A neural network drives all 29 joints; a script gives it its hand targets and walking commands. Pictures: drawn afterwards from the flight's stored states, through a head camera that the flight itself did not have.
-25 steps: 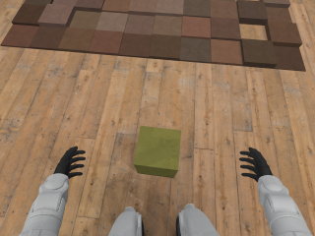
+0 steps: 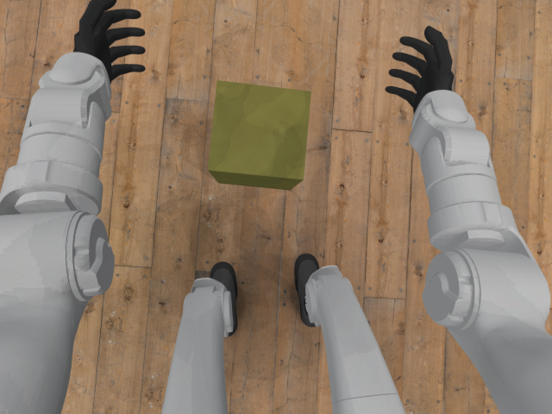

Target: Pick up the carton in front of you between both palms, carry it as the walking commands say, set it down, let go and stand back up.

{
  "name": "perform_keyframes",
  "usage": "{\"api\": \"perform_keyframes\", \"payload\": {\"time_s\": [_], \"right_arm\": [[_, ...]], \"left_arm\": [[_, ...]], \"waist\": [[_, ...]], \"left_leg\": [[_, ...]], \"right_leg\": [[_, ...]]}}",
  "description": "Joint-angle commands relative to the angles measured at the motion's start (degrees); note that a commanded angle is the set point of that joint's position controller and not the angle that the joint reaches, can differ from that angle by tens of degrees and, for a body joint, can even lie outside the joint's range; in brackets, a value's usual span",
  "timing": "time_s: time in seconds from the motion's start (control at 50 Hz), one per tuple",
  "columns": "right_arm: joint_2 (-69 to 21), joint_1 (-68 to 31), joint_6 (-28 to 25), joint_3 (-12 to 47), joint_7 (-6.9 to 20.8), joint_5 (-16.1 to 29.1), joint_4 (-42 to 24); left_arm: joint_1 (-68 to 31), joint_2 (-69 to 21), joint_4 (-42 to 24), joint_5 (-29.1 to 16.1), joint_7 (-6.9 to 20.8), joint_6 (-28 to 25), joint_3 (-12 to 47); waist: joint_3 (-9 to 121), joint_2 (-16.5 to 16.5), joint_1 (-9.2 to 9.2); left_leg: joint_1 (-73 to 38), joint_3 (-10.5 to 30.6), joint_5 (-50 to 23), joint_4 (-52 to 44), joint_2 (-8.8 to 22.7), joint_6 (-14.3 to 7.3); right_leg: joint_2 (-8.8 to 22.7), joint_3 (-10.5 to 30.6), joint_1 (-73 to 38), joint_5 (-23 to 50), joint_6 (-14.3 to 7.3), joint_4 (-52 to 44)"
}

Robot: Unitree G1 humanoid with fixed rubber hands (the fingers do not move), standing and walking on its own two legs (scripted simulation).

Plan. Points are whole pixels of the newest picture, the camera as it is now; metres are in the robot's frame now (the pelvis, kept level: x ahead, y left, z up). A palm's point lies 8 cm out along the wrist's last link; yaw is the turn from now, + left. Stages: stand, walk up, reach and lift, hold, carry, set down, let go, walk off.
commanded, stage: reach and lift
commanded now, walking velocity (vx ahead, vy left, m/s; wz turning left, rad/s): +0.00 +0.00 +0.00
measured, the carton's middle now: (259, 143) +0.54 -0.02 -0.53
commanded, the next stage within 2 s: none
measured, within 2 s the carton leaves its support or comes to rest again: leaves its support in 1.86 s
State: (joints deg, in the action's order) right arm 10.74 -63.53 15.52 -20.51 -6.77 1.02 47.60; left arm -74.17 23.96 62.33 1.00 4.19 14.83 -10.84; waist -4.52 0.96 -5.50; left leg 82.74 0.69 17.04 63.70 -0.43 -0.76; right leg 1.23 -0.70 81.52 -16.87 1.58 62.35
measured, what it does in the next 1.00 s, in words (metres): lowers itself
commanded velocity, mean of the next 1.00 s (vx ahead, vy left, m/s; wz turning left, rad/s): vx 0.00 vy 0.00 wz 0.00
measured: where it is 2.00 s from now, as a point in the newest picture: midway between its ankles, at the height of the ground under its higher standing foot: (269, 307)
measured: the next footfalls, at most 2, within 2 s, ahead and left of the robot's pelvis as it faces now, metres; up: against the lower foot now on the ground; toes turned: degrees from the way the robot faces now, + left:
none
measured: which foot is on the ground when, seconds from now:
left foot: down 0.00-1.00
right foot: down 0.00-1.00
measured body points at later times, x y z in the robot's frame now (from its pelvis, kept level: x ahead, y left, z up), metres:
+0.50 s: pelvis +0.03 +0.00 -0.09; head +0.38 +0.00 +0.19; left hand +0.59 +0.16 -0.26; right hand +0.52 -0.22 -0.25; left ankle +0.10 +0.11 -0.62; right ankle +0.10 -0.14 -0.62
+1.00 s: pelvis -0.02 +0.00 -0.27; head +0.36 +0.00 -0.05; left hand +0.58 +0.16 -0.45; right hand +0.52 -0.21 -0.45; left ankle +0.09 +0.11 -0.62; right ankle +0.09 -0.14 -0.62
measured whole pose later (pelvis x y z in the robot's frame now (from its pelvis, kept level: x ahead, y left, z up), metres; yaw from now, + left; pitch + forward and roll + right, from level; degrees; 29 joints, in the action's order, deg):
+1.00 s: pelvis -0.02 +0.00 -0.27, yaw -3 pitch +39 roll -4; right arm 15.4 -86.5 5.6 -13.6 -9.1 11.2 63.3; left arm -96.8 29.7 74.1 -11.6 -2.2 6.3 2.3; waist -22.0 -1.2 -4.4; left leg 131.0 2.6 30.8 122.6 -0.8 0.0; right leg -1.5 0.0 129.1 -30.5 3.2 120.4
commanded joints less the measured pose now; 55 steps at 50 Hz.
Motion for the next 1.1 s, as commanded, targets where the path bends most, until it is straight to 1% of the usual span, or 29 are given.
{"api": "perform_keyframes", "payload": {"time_s": [0.0,0.04,0.1,0.14,0.18,0.22,0.26,0.3,0.32,0.36,0.4,0.44,0.54,0.6,0.64,0.68,0.74,0.8,0.86,0.92,1.02,1.04,1.08], "right_arm": [[5.99,-17.50,-1.62,-3.50,-0.15,-2.10,-5.94],[5.47,-17.99,-2.39,-4.66,0.02,-3.10,-6.92],[4.66,-15.68,-3.96,-5.80,0.50,-4.18,-8.90],[3.50,-13.32,-5.34,-6.57,1.12,-4.77,-9.48],[2.16,-11.27,-6.98,-7.41,1.84,-5.42,-9.42],[1.06,-9.49,-8.59,-8.06,2.49,-6.11,-8.64],[0.26,-7.80,-9.90,-8.48,2.84,-6.65,-7.46],[-0.26,-6.69,-10.87,-8.54,2.89,-6.87,-6.34],[-0.35,-6.44,-11.21,-8.42,2.85,-6.87,-5.70],[-0.13,-6.73,-11.67,-8.13,2.59,-6.56,-4.87],[0.31,-7.56,-11.91,-7.06,2.03,-5.62,-4.59],[1.45,-8.78,-12.06,-5.34,1.15,-3.67,-4.56],[5.99,-13.95,-11.55,0.38,-1.33,3.02,-5.27],[8.00,-18.08,-10.77,3.53,-2.47,6.93,-4.88],[9.23,-21.43,-10.04,5.04,-3.12,8.85,-5.01],[10.11,-24.57,-9.19,6.18,-3.56,10.36,-3.84],[10.48,-28.54,-8.54,6.93,-3.62,11.26,-0.32],[10.96,-31.63,-8.78,6.73,-3.24,10.85,4.15],[11.60,-34.22,-9.57,6.26,-2.76,10.11,7.94],[12.06,-36.09,-10.65,6.13,-2.27,9.77,10.64],[13.59,-37.94,-12.53,7.39,-2.51,11.46,10.65],[13.63,-37.98,-12.87,7.81,-2.65,11.86,10.09],[12.86,-37.91,-13.36,7.95,-2.90,11.98,8.98]], "left_arm": [[-21.74,7.51,-4.24,1.96,0.13,-1.48,-2.19],[-22.88,7.02,-4.75,3.40,-0.04,-2.00,-3.24],[-21.94,5.93,-6.55,5.53,-0.58,-2.93,-4.98],[-20.23,4.23,-7.45,6.23,-0.96,-3.84,-5.75],[-18.20,2.00,-8.19,6.79,-1.31,-5.03,-6.49],[-15.91,-0.30,-8.27,7.47,-1.58,-6.22,-7.34],[-13.58,-1.99,-7.98,8.21,-1.83,-7.19,-8.21],[-11.71,-2.78,-7.44,8.49,-2.19,-7.99,-8.66],[-10.98,-2.89,-7.05,8.44,-2.43,-8.32,-8.72],[-10.61,-2.49,-6.72,7.71,-3.06,-8.92,-8.29],[-11.47,-1.19,-6.91,6.50,-3.77,-9.38,-7.14],[-13.09,0.50,-7.19,4.44,-4.49,-9.75,-5.20],[-19.07,5.59,-8.15,-3.13,-6.13,-9.90,1.68],[-23.33,7.76,-8.00,-7.20,-6.88,-9.46,5.56],[-26.75,9.17,-7.93,-9.14,-7.18,-8.88,7.39],[-29.79,10.35,-6.51,-10.49,-7.39,-8.14,8.75],[-33.23,11.10,-2.79,-11.60,-7.34,-7.58,10.13],[-35.63,11.52,1.58,-11.80,-6.94,-7.79,10.78],[-37.46,11.94,5.14,-11.78,-6.56,-8.45,11.22],[-38.89,12.03,7.26,-12.25,-6.29,-9.37,12.14],[-41.57,12.53,5.50,-14.50,-6.78,-10.93,14.88],[-41.85,12.61,4.12,-14.80,-6.91,-11.18,14.98],[-41.99,11.95,2.44,-15.01,-6.96,-11.56,15.44]], "waist": [[55.59,4.66,-1.93],[60.07,5.23,-2.19],[67.05,6.34,-2.24],[67.96,7.13,-2.09],[66.94,7.57,-1.76],[64.94,7.59,-1.32],[62.90,7.27,-0.82],[61.43,6.51,-0.30],[60.62,6.06,-0.04],[59.66,5.16,0.23],[60.93,4.57,0.54],[63.85,4.60,0.53],[72.20,5.44,-0.24],[73.73,6.07,-0.40],[74.65,6.43,-0.48],[73.01,6.71,-0.37],[66.61,6.41,-0.34],[60.09,5.73,-0.46],[55.17,5.10,-0.43],[52.21,4.79,-0.58],[57.29,5.40,-1.17],[57.77,5.28,-0.87],[57.51,5.12,-1.30]], "left_leg": [[-30.03,-0.86,0.10,-5.80,-3.40,1.88],[-32.50,-0.53,-5.13,-4.94,-3.69,1.77],[-38.19,0.50,-17.64,-3.11,-3.92,1.46],[-40.02,1.31,-25.46,-1.60,-3.74,1.35],[-39.78,2.15,-31.64,0.30,-3.39,1.27],[-37.36,3.00,-35.47,2.58,-3.03,1.24],[-33.30,3.63,-36.73,5.29,-2.76,1.32],[-27.51,3.60,-35.16,8.35,-2.74,1.49],[-23.90,3.35,-33.25,9.89,-2.82,1.58],[-16.40,2.70,-28.88,13.12,-3.07,1.71],[-11.67,2.10,-26.43,17.01,-3.30,1.61],[-9.20,1.48,-25.13,21.39,-3.46,1.48],[-6.55,0.06,-20.53,31.47,-3.25,1.73],[-4.75,-0.54,-15.59,35.95,-2.86,1.86],[-4.10,-0.85,-11.81,38.14,-2.44,1.74],[-2.49,-1.13,-7.13,39.93,-1.90,1.65],[2.15,-1.11,0.08,41.84,-1.05,1.57],[6.57,-0.53,4.28,43.92,-0.38,1.41],[9.54,0.19,5.41,46.24,0.03,1.41],[11.00,0.87,3.97,48.75,0.29,1.59],[6.37,1.08,-3.14,53.31,0.44,1.78],[7.12,0.95,-3.22,53.74,0.32,1.76],[6.83,1.03,-5.97,54.61,0.17,1.62]], "right_leg": [[-4.30,-4.18,-20.60,1.78,2.10,-4.99],[-4.77,-4.53,-20.37,5.85,2.09,-4.34],[-5.45,-4.72,-19.11,14.01,1.92,-3.59],[-5.66,-4.62,-15.41,17.97,1.87,-2.91],[-5.80,-4.32,-10.32,20.57,1.87,-1.83],[-5.85,-3.90,-4.75,21.92,2.01,-0.12],[-5.82,-3.46,0.37,22.16,2.22,2.27],[-5.79,-3.19,4.22,21.62,2.50,5.48],[-5.75,-3.07,5.55,20.98,2.64,7.32],[-5.65,-2.83,6.88,19.64,2.89,11.35],[-5.65,-2.69,7.51,19.15,3.16,15.71],[-5.59,-2.57,7.68,19.44,3.32,20.15],[-5.36,-3.29,6.54,18.55,3.33,30.06],[-5.07,-3.77,7.01,14.86,3.12,34.64],[-4.77,-4.10,6.99,11.74,2.90,36.90],[-4.32,-4.32,8.12,7.58,2.64,38.82],[-3.48,-4.24,10.59,1.49,2.40,41.27],[-2.86,-4.02,13.02,-1.84,2.33,43.95],[-2.60,-3.86,14.94,-2.87,2.21,46.68],[-2.44,-3.68,16.11,-1.61,2.15,49.44],[-2.45,-3.83,14.37,4.65,1.96,53.42],[-2.48,-3.73,13.91,5.26,1.84,53.86],[-2.93,-3.88,14.37,8.19,1.92,54.59]]}}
